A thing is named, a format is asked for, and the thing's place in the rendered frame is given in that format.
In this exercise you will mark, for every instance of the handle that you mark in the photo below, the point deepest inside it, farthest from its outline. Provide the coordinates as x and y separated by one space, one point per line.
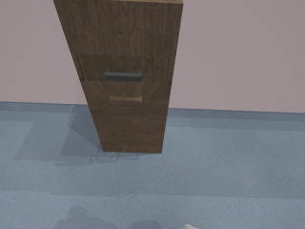
126 100
123 76

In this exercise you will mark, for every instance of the drawer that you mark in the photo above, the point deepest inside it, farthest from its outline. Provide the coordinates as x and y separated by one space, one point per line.
154 69

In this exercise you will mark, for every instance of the cabinet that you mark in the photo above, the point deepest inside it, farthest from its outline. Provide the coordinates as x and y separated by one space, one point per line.
132 28

